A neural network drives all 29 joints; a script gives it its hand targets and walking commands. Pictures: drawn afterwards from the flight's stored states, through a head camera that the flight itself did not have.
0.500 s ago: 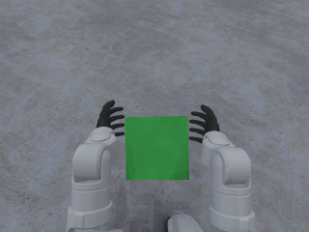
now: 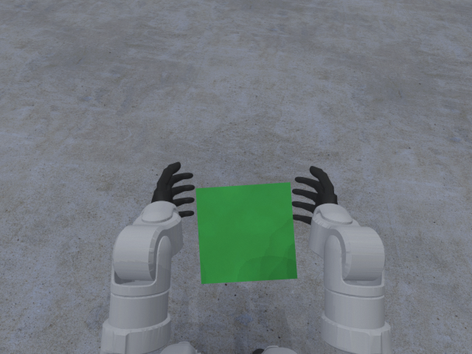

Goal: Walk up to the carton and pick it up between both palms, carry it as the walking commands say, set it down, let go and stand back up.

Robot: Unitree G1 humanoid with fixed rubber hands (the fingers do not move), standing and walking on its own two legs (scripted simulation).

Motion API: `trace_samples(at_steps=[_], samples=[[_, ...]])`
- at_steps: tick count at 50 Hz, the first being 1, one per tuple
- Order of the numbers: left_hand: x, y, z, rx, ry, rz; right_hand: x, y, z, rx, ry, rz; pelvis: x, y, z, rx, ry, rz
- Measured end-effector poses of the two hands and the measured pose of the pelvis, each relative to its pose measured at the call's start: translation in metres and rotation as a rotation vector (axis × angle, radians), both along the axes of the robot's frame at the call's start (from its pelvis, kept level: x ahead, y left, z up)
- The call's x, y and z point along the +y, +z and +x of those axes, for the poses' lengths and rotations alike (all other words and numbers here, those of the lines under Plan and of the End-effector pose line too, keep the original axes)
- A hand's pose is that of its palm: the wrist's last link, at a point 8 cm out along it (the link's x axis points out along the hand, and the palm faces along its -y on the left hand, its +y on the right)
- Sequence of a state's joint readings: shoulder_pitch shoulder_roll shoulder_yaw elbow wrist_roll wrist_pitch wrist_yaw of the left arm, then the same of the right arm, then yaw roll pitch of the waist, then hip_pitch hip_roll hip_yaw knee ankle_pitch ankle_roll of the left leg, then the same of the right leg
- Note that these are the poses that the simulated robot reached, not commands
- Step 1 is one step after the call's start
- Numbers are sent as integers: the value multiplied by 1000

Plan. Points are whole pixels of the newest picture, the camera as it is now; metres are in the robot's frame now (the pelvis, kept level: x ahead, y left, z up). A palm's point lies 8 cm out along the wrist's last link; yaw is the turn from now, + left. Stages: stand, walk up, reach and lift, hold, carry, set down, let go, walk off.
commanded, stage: carry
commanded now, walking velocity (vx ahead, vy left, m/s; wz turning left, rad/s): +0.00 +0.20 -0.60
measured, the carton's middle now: (245, 226) +0.33 -0.02 -0.01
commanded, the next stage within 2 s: none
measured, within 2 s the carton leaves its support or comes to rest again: neither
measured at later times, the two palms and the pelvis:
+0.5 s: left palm (201, 230) +0.27 +0.05 +0.09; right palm (367, 288) +0.19 -0.17 +0.09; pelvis -0.05 +0.04 +0.00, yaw -18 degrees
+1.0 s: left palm (199, 247) +0.25 +0.06 +0.09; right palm (365, 352) +0.12 -0.14 +0.09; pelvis -0.07 +0.12 -0.01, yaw -35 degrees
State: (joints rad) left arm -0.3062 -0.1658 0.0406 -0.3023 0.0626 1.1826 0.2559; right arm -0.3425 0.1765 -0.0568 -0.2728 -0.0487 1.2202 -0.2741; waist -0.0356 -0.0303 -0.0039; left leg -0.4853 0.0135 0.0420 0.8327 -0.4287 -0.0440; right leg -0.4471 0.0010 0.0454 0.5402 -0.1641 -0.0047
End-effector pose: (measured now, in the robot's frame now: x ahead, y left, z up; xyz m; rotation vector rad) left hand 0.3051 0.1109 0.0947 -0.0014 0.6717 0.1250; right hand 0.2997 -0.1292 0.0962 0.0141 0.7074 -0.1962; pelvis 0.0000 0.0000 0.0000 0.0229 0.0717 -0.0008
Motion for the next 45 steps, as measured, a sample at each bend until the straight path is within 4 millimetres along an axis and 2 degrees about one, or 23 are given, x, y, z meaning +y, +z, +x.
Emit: trace_samples(at_steps=[7,11,15,19,22,26,31,36,39,45], samples=[[12,-8,-16,15,-38,-25,15,3,-32,10,-33,-60,25,-4,-21,-28,-107,-16],[8,-7,-25,40,-84,-44,11,0,-48,41,-65,-87,31,0,-29,-39,-161,-34],[-8,0,-27,5,-136,-41,-3,2,-58,7,-130,-75,32,-5,-35,-38,-213,-29],[-32,2,-27,-18,-195,-13,-24,-4,-72,-17,-207,-45,31,-14,-42,-33,-256,-36],[-48,0,-30,16,-253,4,-36,-10,-90,17,-268,-18,35,-10,-49,-29,-274,-32],[-58,-2,-32,38,-305,17,-41,-9,-111,35,-324,8,46,-2,-56,-27,-317,-18],[-56,0,-32,6,-348,-2,-33,-1,-125,2,-381,-6,68,0,-63,-21,-370,-10],[-41,-7,-32,-11,-381,-26,-12,2,-133,-13,-415,-47,95,-9,-63,-22,-435,-21],[-31,-12,-38,23,-401,-33,-2,-2,-141,26,-416,-62,106,-7,-63,-33,-500,-36],[-35,-7,-49,25,-475,-59,-4,-2,-158,26,-487,-63,118,-6,-67,-35,-575,-40]])
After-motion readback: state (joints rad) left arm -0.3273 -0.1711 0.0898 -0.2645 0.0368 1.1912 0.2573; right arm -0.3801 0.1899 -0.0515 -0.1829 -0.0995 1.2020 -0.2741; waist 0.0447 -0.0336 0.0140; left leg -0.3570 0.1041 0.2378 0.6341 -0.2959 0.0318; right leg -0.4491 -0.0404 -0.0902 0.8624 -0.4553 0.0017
